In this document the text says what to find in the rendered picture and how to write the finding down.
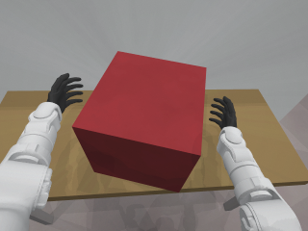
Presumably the robot right hand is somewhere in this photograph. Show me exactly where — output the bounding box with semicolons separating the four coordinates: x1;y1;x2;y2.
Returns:
209;96;238;130

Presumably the right robot upper arm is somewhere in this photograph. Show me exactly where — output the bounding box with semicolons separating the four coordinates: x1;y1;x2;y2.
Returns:
239;199;300;231

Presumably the robot left hand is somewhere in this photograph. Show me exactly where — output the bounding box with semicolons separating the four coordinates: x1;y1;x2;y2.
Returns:
46;73;83;113

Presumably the robot right forearm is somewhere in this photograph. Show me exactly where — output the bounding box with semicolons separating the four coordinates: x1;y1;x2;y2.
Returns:
217;126;302;231

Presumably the left robot upper arm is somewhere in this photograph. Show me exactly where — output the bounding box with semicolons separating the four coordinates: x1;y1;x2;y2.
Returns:
0;160;53;231

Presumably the robot left forearm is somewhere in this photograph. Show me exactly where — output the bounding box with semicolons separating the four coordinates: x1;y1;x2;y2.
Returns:
0;102;63;170

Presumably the carton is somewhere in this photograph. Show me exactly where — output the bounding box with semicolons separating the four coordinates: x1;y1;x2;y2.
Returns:
71;51;207;193

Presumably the table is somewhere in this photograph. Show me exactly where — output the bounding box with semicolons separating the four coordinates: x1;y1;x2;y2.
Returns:
0;89;308;225

